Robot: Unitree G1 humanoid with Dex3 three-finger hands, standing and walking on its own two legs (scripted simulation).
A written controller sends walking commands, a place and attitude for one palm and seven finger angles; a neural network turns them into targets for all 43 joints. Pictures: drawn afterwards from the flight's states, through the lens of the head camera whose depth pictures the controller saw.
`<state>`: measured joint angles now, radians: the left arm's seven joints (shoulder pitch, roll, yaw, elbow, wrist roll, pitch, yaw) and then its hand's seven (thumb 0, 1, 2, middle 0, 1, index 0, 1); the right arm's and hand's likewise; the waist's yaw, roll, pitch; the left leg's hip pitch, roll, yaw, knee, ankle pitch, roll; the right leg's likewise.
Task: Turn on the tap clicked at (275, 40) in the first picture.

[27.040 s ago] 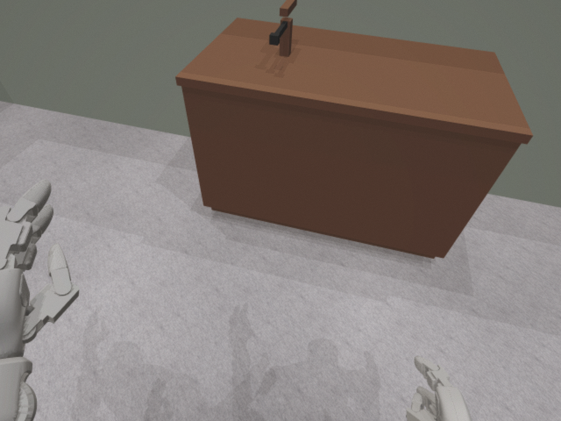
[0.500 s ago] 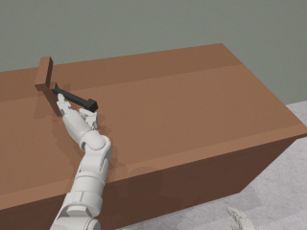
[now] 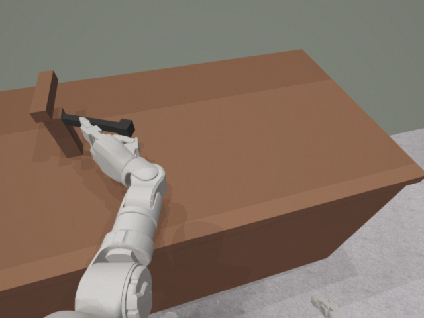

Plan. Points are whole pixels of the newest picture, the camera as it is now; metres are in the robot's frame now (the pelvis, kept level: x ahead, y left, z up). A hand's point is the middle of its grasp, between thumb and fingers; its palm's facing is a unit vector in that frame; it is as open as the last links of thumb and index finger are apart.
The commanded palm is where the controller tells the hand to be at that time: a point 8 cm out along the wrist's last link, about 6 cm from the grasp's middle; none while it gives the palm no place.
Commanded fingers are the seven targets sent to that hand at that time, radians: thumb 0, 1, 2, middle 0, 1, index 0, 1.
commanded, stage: push the lever round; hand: left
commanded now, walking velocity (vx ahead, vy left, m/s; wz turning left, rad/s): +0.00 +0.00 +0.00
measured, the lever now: (125, 128) +0.46 +0.20 +0.10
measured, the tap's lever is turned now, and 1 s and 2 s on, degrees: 62 86 86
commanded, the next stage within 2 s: lift the hand up off the lever in 0.42 s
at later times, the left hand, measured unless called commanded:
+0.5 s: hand (140, 130) +0.47 +0.17 +0.09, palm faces +0.79 -0.59 -0.14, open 8.0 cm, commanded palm +0.41 +0.17 +0.09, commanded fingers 0.00 0.90 0.90 -0.15 -0.15 -0.15 -0.15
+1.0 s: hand (133, 129) +0.46 +0.18 +0.10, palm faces +0.79 -0.60 -0.12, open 7.9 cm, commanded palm +0.40 +0.18 +0.11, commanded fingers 0.00 0.90 0.90 -0.15 -0.15 -0.15 -0.15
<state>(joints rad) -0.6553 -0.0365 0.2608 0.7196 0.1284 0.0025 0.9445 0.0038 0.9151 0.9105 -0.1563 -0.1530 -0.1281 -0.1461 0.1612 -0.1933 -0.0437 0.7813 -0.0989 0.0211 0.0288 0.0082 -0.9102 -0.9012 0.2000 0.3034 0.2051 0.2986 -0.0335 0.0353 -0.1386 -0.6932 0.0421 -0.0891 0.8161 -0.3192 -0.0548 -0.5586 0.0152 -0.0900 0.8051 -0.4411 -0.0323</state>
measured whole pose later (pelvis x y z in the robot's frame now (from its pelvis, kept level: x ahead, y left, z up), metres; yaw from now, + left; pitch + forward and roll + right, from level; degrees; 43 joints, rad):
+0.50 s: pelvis +0.01 +0.00 +0.00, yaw -1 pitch +14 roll -1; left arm -0.78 0.02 0.36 0.87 0.16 -0.03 0.96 0.02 0.90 0.90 -0.16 -0.15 -0.10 -0.13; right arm 0.24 -0.21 -0.06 0.79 -0.11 0.02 0.05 0.01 -0.91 -0.90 0.20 0.30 0.20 0.30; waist -0.08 0.03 -0.16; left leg -0.73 0.05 -0.08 0.81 -0.33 -0.06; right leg -0.60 0.02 -0.08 0.80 -0.44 -0.03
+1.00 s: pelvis +0.01 +0.01 +0.01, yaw -1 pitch +12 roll -2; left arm -0.70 -0.02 0.32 0.74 0.14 0.03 0.94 0.02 0.90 0.90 -0.16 -0.15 -0.15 -0.15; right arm 0.22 -0.19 -0.05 0.78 -0.11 0.01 0.06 0.01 -0.91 -0.90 0.20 0.30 0.20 0.30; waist -0.05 0.03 -0.15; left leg -0.66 0.05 -0.07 0.79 -0.33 -0.05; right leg -0.53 0.02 -0.07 0.76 -0.43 -0.02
